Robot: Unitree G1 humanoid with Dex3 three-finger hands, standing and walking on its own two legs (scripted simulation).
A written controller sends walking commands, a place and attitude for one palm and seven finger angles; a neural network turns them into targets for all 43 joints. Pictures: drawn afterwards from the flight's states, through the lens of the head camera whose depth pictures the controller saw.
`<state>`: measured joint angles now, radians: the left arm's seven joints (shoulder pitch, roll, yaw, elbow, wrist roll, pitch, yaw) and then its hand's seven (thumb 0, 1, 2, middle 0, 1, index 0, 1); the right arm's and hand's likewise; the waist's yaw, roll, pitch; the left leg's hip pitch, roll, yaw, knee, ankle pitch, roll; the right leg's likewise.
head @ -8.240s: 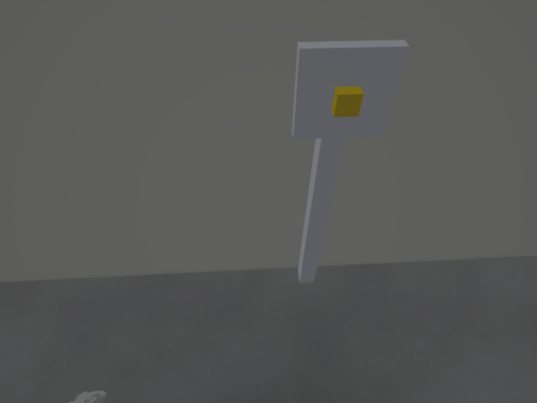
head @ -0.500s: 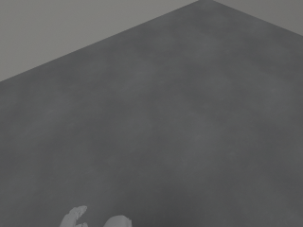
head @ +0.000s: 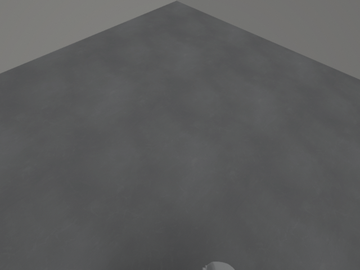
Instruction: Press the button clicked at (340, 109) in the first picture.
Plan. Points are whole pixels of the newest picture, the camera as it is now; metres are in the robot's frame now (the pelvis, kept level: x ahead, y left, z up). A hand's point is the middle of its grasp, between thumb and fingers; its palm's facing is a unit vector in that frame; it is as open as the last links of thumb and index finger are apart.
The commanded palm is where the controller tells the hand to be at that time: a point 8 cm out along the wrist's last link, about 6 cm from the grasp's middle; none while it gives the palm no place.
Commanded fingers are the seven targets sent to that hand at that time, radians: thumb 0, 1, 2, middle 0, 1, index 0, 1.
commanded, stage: turn to face it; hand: left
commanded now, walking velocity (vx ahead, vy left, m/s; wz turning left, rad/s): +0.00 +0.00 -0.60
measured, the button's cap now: out of the picture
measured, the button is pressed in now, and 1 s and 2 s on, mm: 0 0 0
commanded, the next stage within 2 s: none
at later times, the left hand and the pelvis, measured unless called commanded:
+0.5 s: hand (138, 268) +0.15 +0.10 -0.15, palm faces -0.29 -0.92 -0.26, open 7.4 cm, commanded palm none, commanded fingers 0.00 0.90 0.90 -0.20 -0.30 -0.20 -0.30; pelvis -0.02 -0.06 -0.01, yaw -18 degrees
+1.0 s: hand (129, 261) +0.16 +0.13 -0.17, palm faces -0.53 -0.82 -0.20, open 7.4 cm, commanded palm none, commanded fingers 0.00 0.90 0.90 -0.20 -0.30 -0.20 -0.30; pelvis -0.01 -0.01 +0.00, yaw -37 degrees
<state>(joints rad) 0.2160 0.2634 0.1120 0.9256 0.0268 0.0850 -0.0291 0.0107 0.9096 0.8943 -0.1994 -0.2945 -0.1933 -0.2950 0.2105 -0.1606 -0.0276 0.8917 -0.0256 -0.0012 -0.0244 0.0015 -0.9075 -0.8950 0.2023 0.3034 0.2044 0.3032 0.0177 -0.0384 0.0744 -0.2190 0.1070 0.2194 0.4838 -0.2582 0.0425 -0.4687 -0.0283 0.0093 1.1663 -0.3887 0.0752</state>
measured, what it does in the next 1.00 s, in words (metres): steps on the spot, turning right: right foot, then left foot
